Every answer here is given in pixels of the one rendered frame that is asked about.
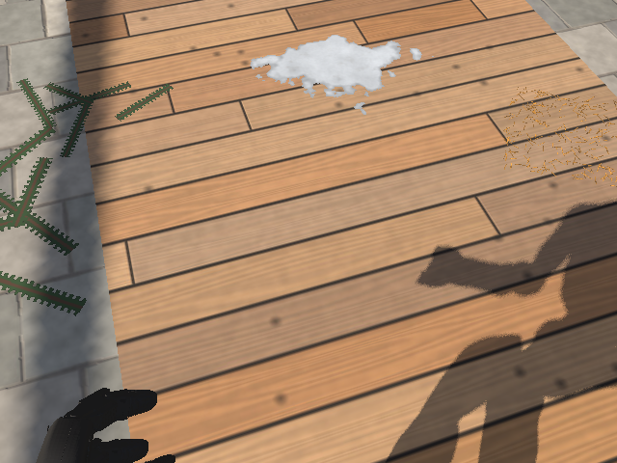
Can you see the left robot hand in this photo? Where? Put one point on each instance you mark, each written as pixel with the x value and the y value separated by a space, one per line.
pixel 70 439

